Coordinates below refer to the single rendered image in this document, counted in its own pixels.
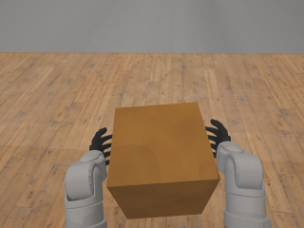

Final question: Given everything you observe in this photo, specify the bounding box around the carton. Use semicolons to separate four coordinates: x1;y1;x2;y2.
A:
106;102;220;219

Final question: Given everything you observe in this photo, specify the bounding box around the robot right hand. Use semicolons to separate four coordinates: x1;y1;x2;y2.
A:
205;119;231;159

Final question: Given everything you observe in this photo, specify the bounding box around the robot left forearm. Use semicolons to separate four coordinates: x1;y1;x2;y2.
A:
64;150;107;228

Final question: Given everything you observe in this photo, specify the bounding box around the robot right forearm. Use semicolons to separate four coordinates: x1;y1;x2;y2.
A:
216;141;272;228

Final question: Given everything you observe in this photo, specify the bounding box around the robot left hand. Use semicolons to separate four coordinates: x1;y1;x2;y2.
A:
89;127;112;165

